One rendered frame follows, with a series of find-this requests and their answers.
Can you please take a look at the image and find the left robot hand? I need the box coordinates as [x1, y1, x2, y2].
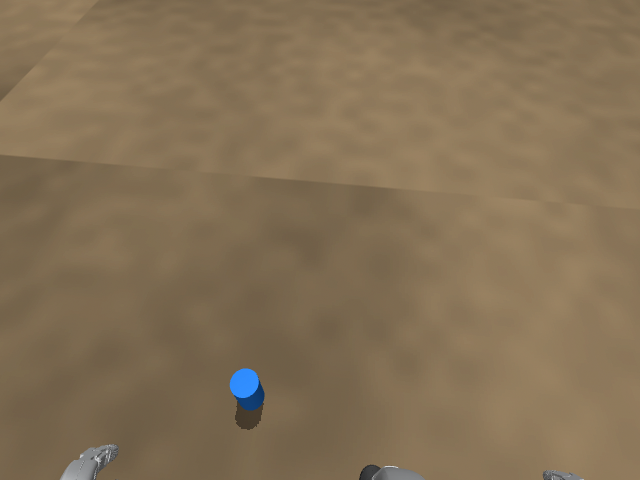
[60, 444, 119, 480]

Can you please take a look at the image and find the can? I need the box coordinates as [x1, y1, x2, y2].
[230, 368, 265, 411]

